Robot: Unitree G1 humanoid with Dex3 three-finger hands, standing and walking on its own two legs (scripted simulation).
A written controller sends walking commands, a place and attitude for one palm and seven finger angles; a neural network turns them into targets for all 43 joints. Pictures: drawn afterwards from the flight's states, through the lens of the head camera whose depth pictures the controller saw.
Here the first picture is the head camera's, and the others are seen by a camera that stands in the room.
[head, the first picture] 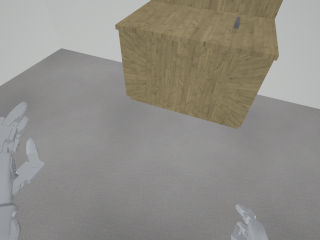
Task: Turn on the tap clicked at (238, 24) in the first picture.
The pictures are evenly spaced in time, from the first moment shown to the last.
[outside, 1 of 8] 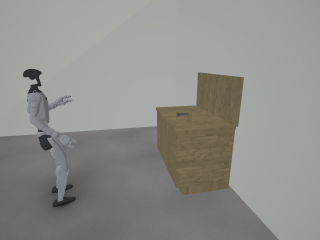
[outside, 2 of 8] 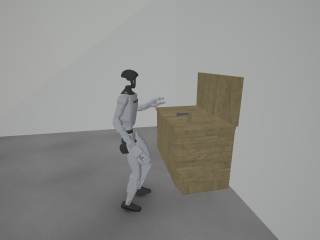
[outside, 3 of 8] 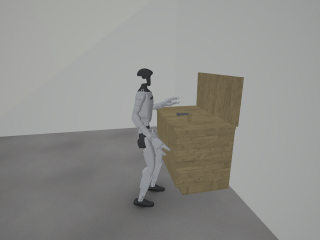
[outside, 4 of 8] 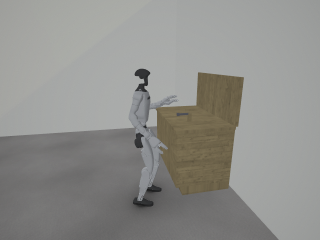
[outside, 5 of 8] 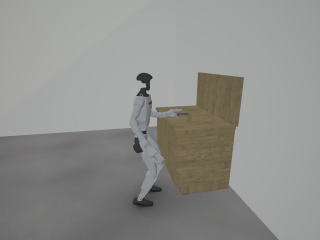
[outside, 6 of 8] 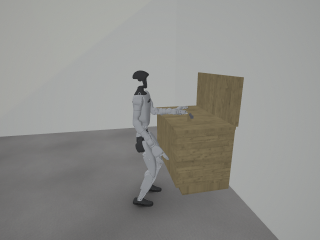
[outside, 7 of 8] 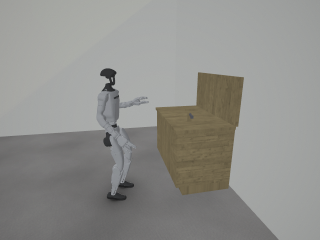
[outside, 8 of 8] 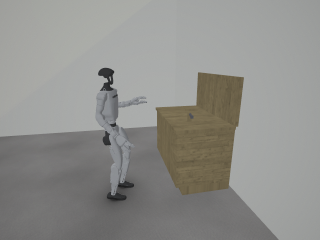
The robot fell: no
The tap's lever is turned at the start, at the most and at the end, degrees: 0 80 80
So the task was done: yes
